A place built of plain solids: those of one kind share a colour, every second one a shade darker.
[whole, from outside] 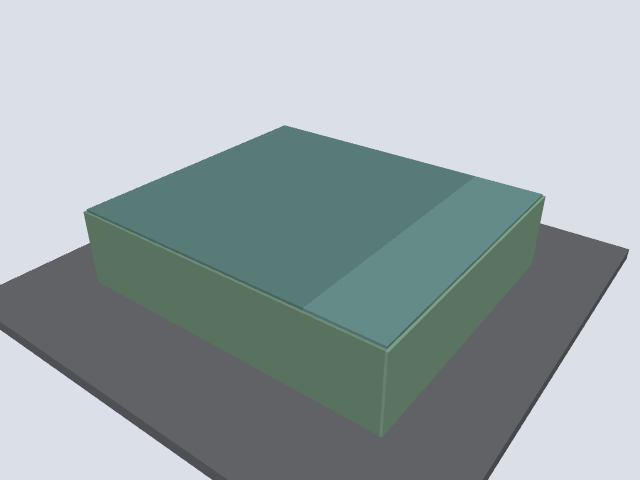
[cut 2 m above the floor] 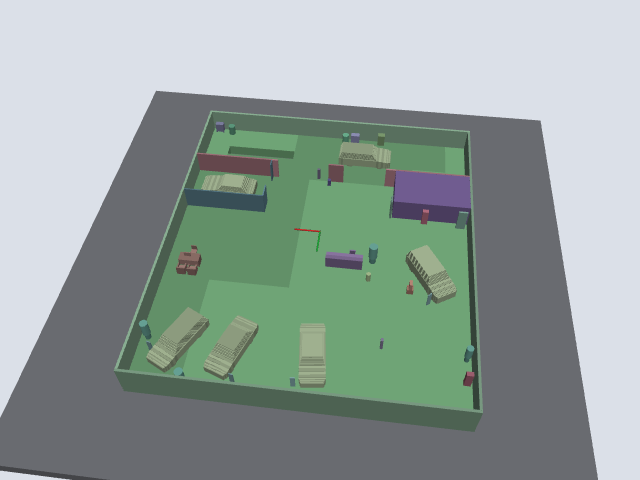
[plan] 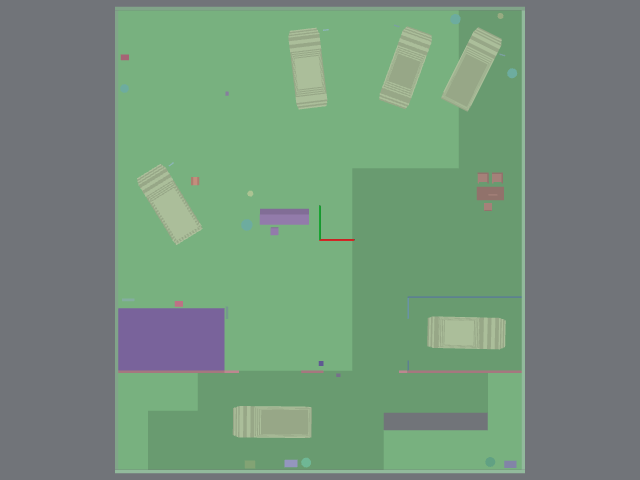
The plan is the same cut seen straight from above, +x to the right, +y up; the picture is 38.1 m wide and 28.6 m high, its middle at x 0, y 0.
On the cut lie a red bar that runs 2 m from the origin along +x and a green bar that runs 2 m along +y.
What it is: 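A car dealer's showroom with its handover bay and the front of its workshop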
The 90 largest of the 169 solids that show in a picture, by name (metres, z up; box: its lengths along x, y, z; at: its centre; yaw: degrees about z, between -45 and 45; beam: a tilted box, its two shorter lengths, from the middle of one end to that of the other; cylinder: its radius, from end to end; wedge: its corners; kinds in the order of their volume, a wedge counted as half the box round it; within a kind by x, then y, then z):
{
 "floor_1": {"box": [1.78, 5.93, 0.99], "at": [-11.13, -10.73, 0.45]},
 "floor_2": {"box": [2.97, 2.25, 0.99], "at": [-8.77, -12.57, 0.45]},
 "floor_3": {"box": [2.97, 1.28, 0.99], "at": [-8.77, -10.81, 0.45]},
 "floor_4": {"box": [2.97, 2.41, 0.99], "at": [-8.77, -8.97, 0.45]},
 "floor_5": {"box": [13.93, 21.48, 0.99], "at": [-5.05, 2.96, 0.45]},
 "floor_6": {"box": [11.1, 5.93, 0.99], "at": [-1.74, -10.73, 0.45]},
 "floor_7": {"box": [6.37, 8.86, 0.99], "at": [5.09, -3.36, 0.45]},
 "floor_8": {"box": [6.37, 3.21, 0.99], "at": [5.09, 2.67, 0.45]},
 "floor_9": {"box": [6.37, 9.43, 0.99], "at": [5.09, 8.98, 0.45]},
 "floor_10": {"box": [6.21, 2.36, 0.99], "at": [6.9, -12.51, 0.45]},
 "floor_11": {"box": [6.21, 2.53, 0.99], "at": [6.9, -9.03, 0.45]},
 "floor_12": {"box": [3.76, 21.48, 0.99], "at": [10.14, 2.96, 0.45]},
 "floor_13": {"box": [2.02, 5.93, 0.99], "at": [11.01, -10.73, 0.45]},
 "roof_1": {"box": [24.04, 5.92, 1.97], "at": [0.0, -10.74, 5.79]},
 "roof_2": {"box": [24.04, 21.47, 0.2], "at": [0.0, 2.96, 6.67]},
 "wall_1": {"box": [0.2, 27.39, 6.62], "at": [-12.12, 0.0, 3.26]},
 "wall_2": {"box": [24.44, 0.2, 6.62], "at": [0.0, -13.8, 3.26]},
 "wall_3": {"box": [24.44, 0.2, 6.62], "at": [0.0, 13.8, 3.26]},
 "wall_4": {"box": [0.2, 27.39, 6.62], "at": [12.12, 0.0, 3.26]},
 "block_1": {"box": [6.33, 3.72, 2.95], "at": [-8.85, -5.92, 2.42]},
 "car_1": {"box": [1.92, 0.21, 0.8], "at": [-9.94, 3.68, 1.53], "yaw": 31.7},
 "car_2": {"box": [1.92, 0.21, 0.83], "at": [-9.83, 3.51, 1.54], "yaw": 31.7},
 "car_3": {"box": [1.92, 0.21, 0.86], "at": [-9.73, 3.34, 1.56], "yaw": 31.7},
 "car_4": {"box": [1.92, 0.21, 0.89], "at": [-9.62, 3.17, 1.57], "yaw": 31.7},
 "car_5": {"box": [1.92, 3.03, 0.89], "at": [-8.77, 1.8, 1.57], "yaw": 31.7},
 "car_6": {"box": [1.82, 3.34, 0.08], "at": [-8.69, 1.66, 2.05], "yaw": 31.7},
 "car_7": {"box": [1.77, 3.26, 0.08], "at": [-8.68, 1.65, 2.12], "yaw": 31.7},
 "car_8": {"box": [1.73, 3.18, 0.08], "at": [-8.67, 1.63, 2.19], "yaw": 31.7},
 "car_9": {"box": [1.69, 3.09, 0.08], "at": [-8.66, 1.61, 2.26], "yaw": 31.7},
 "car_10": {"box": [1.65, 3.01, 0.08], "at": [-8.65, 1.59, 2.33], "yaw": 31.7},
 "car_11": {"box": [1.6, 2.93, 0.08], "at": [-8.63, 1.58, 2.4], "yaw": 31.7},
 "car_12": {"box": [1.56, 2.84, 0.08], "at": [-8.62, 1.56, 2.47], "yaw": 31.7},
 "car_13": {"box": [1.52, 2.76, 0.08], "at": [-8.61, 1.54, 2.54], "yaw": 31.7},
 "car_14": {"box": [0.23, 1.88, 0.7], "at": [-4.68, -10.83, 1.44], "yaw": -0.5},
 "car_15": {"box": [0.23, 1.88, 0.73], "at": [-4.46, -10.83, 1.46], "yaw": -0.5},
 "car_16": {"box": [0.23, 1.88, 0.76], "at": [-4.25, -10.83, 1.47], "yaw": -0.5},
 "car_17": {"box": [0.23, 1.88, 0.79], "at": [-4.03, -10.84, 1.48], "yaw": -0.5},
 "car_18": {"box": [3.04, 1.88, 0.79], "at": [-2.41, -10.85, 1.48], "yaw": -0.5},
 "car_19": {"box": [3.35, 1.77, 0.07], "at": [-2.24, -10.85, 1.91], "yaw": -0.5},
 "car_20": {"box": [3.27, 1.73, 0.07], "at": [-2.23, -10.85, 1.97], "yaw": -0.5},
 "car_21": {"box": [3.19, 1.68, 0.07], "at": [-2.21, -10.85, 2.04], "yaw": -0.5},
 "car_22": {"box": [3.11, 1.64, 0.07], "at": [-2.19, -10.85, 2.1], "yaw": -0.5},
 "car_23": {"box": [3.04, 1.6, 0.07], "at": [-2.17, -10.85, 2.17], "yaw": -0.5},
 "car_24": {"box": [2.96, 1.56, 0.07], "at": [-2.15, -10.85, 2.24], "yaw": -0.5},
 "car_25": {"box": [2.88, 1.51, 0.07], "at": [-2.13, -10.85, 2.3], "yaw": -0.5},
 "car_26": {"box": [2.8, 1.47, 0.07], "at": [-2.11, -10.85, 2.37], "yaw": -0.5},
 "car_27": {"box": [1.86, 0.23, 0.71], "at": [-0.95, 12.05, 1.44], "yaw": 6.9},
 "car_28": {"box": [1.86, 0.23, 0.74], "at": [-0.92, 11.84, 1.46], "yaw": 6.9},
 "car_29": {"box": [1.86, 0.23, 0.77], "at": [-0.89, 11.62, 1.47], "yaw": 6.9},
 "car_30": {"box": [1.86, 0.23, 0.79], "at": [-0.87, 11.4, 1.49], "yaw": 6.9},
 "car_31": {"box": [1.86, 2.7, 0.79], "at": [-0.69, 9.96, 1.49], "yaw": 6.9},
 "car_32": {"box": [1.76, 2.68, 0.07], "at": [-0.69, 9.96, 1.91], "yaw": 6.9},
 "car_33": {"box": [1.71, 2.56, 0.07], "at": [-0.69, 9.96, 1.98], "yaw": 6.9},
 "car_34": {"box": [1.67, 2.45, 0.07], "at": [-0.69, 9.96, 2.04], "yaw": 6.9},
 "car_35": {"box": [1.86, 0.37, 0.79], "at": [-0.51, 8.45, 1.49], "yaw": 6.9},
 "car_36": {"box": [1.85, 0.36, 0.74], "at": [4.51, 8.61, 1.46], "yaw": -19.9},
 "car_37": {"box": [1.85, 2.69, 0.74], "at": [5.03, 10.03, 1.46], "yaw": -19.9},
 "car_38": {"box": [1.75, 2.67, 0.08], "at": [5.03, 10.03, 1.87], "yaw": -19.9},
 "car_39": {"box": [1.7, 2.54, 0.08], "at": [5.03, 10.03, 1.94], "yaw": -19.9},
 "car_40": {"box": [1.66, 2.41, 0.08], "at": [5.03, 10.04, 2.01], "yaw": -19.9},
 "car_41": {"box": [1.85, 0.23, 0.74], "at": [5.52, 11.39, 1.46], "yaw": -19.9},
 "car_42": {"box": [1.85, 0.23, 0.71], "at": [5.59, 11.6, 1.45], "yaw": -19.9},
 "car_43": {"box": [0.26, 1.88, 0.72], "at": [6.93, -5.49, 1.44], "yaw": -1.3},
 "car_44": {"box": [2.48, 1.88, 0.72], "at": [8.28, -5.53, 1.44], "yaw": -1.3},
 "car_45": {"box": [1.45, 2.82, 0.08], "at": [8.73, 9.52, 2.39], "yaw": -26.5},
 "car_46": {"box": [1.49, 2.9, 0.08], "at": [8.74, 9.53, 2.32], "yaw": -26.5},
 "car_47": {"box": [1.53, 2.99, 0.08], "at": [8.75, 9.55, 2.24], "yaw": -26.5},
 "car_48": {"box": [1.57, 3.08, 0.08], "at": [8.76, 9.57, 2.17], "yaw": -26.5},
 "car_49": {"box": [1.62, 3.16, 0.08], "at": [8.77, 9.59, 2.1], "yaw": -26.5},
 "car_50": {"box": [1.66, 3.25, 0.08], "at": [8.77, 9.61, 2.02], "yaw": -26.5},
 "car_51": {"box": [1.7, 3.33, 0.08], "at": [8.78, 9.62, 1.95], "yaw": -26.5},
 "car_52": {"box": [1.74, 3.42, 0.08], "at": [8.79, 9.64, 1.88], "yaw": -26.5},
 "car_53": {"box": [1.85, 3.11, 0.76], "at": [8.87, 9.79, 1.47], "yaw": -26.5},
 "car_54": {"box": [1.85, 0.24, 0.76], "at": [9.61, 11.28, 1.47], "yaw": -26.5},
 "car_55": {"box": [0.24, 1.88, 0.72], "at": [9.63, -5.56, 1.44], "yaw": -1.3},
 "car_56": {"box": [1.85, 0.24, 0.73], "at": [9.71, 11.48, 1.46], "yaw": -26.5},
 "car_57": {"box": [1.85, 0.24, 0.7], "at": [9.8, 11.68, 1.44], "yaw": -26.5},
 "car_58": {"box": [0.24, 1.88, 0.69], "at": [9.86, -5.56, 1.43], "yaw": -1.3},
 "car_59": {"box": [0.24, 1.88, 0.67], "at": [10.08, -5.57, 1.41], "yaw": -1.3},
 "part_1": {"box": [6.33, 0.15, 3.86], "at": [-8.85, -7.85, 2.88]},
 "part_2": {"box": [0.86, 0.15, 3.86], "at": [-5.25, -7.85, 2.88]},
 "part_3": {"box": [1.33, 0.15, 3.86], "at": [-0.46, -7.85, 2.88]},
 "part_4": {"box": [6.81, 0.15, 3.86], "at": [8.61, -7.85, 2.88]},
 "counter_1": {"box": [2.93, 0.6, 0.74], "at": [-2.12, 1.21, 1.31]},
 "counter_2": {"box": [2.93, 0.35, 1.1], "at": [-2.12, 1.69, 1.49]},
 "screen_1": {"box": [0.1, 1.25, 2.71], "at": [5.26, -4.08, 2.3]},
 "screen_2": {"box": [6.81, 0.1, 2.71], "at": [8.61, -3.4, 2.3]},
 "tub_1": {"cylinder": 0.34, "from": [-4.36, 0.9, 1.6], "to": [-4.36, 0.9, 2.84]},
 "tub_2": {"cylinder": 0.3, "from": [11.45, 9.93, 1.57], "to": [11.45, 9.93, 2.8]},
 "pulpit_1": {"box": [0.63, 0.48, 1.12], "at": [-4.17, -13.38, 1.5]}
}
